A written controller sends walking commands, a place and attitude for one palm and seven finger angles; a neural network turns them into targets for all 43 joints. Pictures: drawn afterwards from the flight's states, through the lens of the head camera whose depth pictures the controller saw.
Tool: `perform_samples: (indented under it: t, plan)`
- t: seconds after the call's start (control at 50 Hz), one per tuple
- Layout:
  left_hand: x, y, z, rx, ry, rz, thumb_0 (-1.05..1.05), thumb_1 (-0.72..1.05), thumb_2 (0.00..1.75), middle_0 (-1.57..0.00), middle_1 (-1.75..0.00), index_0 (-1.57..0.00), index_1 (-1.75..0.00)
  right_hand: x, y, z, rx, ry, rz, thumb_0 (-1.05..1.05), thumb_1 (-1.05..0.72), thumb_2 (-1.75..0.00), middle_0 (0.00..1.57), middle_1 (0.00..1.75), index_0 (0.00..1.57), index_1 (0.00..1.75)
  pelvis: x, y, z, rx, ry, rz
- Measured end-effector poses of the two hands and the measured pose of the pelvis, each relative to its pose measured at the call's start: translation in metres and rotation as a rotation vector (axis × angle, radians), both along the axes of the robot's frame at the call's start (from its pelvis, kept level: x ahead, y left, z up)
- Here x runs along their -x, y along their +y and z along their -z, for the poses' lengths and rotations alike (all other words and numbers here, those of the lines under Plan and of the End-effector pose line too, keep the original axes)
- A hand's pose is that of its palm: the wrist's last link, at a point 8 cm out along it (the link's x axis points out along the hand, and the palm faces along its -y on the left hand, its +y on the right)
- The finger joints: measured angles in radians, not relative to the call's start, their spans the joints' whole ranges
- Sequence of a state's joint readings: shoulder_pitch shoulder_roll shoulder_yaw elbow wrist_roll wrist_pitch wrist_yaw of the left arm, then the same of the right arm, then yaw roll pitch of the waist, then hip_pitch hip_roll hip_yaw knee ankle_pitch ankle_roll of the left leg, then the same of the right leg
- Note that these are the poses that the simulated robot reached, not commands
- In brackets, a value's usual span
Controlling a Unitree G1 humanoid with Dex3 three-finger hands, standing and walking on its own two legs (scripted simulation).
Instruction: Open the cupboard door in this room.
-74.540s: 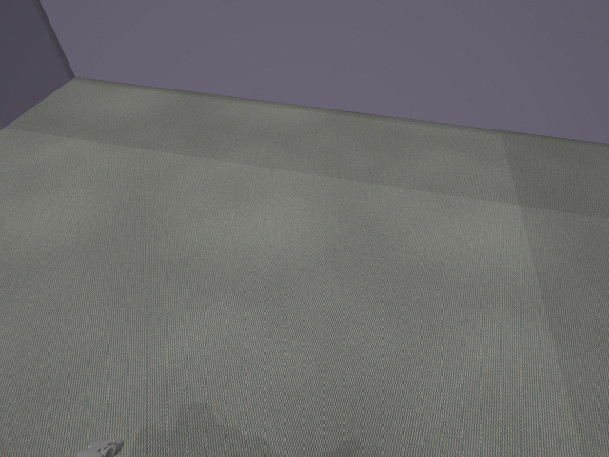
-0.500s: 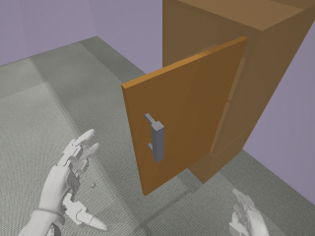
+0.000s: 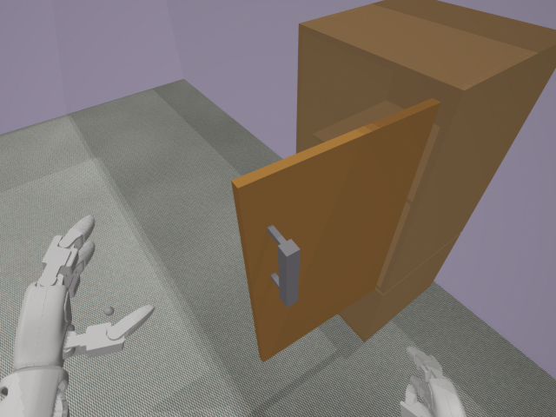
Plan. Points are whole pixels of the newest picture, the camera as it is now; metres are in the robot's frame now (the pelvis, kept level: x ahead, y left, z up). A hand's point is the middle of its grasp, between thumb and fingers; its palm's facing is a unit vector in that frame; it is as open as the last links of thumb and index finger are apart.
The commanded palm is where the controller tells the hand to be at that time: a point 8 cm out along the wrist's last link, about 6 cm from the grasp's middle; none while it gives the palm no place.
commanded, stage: draw the hand back to the body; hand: left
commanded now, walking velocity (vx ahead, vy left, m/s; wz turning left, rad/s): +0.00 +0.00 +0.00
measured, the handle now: (281, 266) +0.34 +0.04 +0.03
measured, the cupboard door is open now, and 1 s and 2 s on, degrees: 86 86 86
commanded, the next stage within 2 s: step back with the hand held close in 0.64 s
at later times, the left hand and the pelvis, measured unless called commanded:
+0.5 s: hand (76, 296) +0.19 +0.25 +0.16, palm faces +0.45 -0.80 -0.40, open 7.6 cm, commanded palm +0.14 +0.29 +0.17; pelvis +0.00 -0.01 +0.01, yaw -1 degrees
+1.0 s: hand (73, 308) +0.18 +0.25 +0.15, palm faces +0.36 -0.79 -0.49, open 7.4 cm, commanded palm +0.12 +0.29 +0.18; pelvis -0.03 -0.01 +0.00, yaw -2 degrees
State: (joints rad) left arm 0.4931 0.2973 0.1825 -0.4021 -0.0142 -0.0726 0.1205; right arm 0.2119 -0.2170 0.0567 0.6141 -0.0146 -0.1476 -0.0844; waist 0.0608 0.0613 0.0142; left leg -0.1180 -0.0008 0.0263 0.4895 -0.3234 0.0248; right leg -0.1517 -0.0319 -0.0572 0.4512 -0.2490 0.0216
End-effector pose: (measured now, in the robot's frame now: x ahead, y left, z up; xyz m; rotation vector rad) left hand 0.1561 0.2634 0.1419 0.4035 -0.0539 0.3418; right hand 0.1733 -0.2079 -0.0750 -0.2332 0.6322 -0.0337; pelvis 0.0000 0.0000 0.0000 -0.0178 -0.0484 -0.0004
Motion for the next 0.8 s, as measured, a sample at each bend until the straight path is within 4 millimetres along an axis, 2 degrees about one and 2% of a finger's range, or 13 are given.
perform_samples:
  t: [0.3,0.4,0.54,0.8]
  plan:
    - [0.004,0.026,-0.035,-0.095,-0.093,-0.099,0.01,0.66,0.80,-0.20,-0.30,-0.20,-0.30,-0.009,-0.017,-0.003,0.010,0.018,0.023,0.02,-0.90,-0.90,0.20,0.30,0.20,0.30,-0.005,-0.007,-0.005,0.000,-0.021,0.009]
    - [0.005,0.026,-0.035,-0.085,-0.099,-0.115,0.01,0.79,0.85,-0.21,-0.30,-0.21,-0.30,-0.008,-0.020,-0.002,0.009,0.023,0.024,0.02,-0.90,-0.90,0.20,0.30,0.20,0.30,-0.003,-0.009,-0.005,-0.001,-0.025,0.008]
    - [0.007,0.017,-0.030,-0.072,-0.079,-0.092,0.02,0.87,0.89,-0.21,-0.30,-0.21,-0.30,-0.003,-0.023,-0.002,0.007,0.028,0.032,0.02,-0.90,-0.90,0.20,0.30,0.20,0.30,-0.001,-0.012,-0.006,-0.002,-0.029,0.010]
    - [0.014,0.015,-0.037,-0.088,-0.107,-0.090,0.02,0.89,0.90,-0.21,-0.30,-0.21,-0.30,0.006,-0.025,-0.001,-0.004,0.023,0.037,0.02,-0.90,-0.90,0.20,0.30,0.20,0.30,0.007,-0.015,-0.006,-0.001,-0.036,0.010]
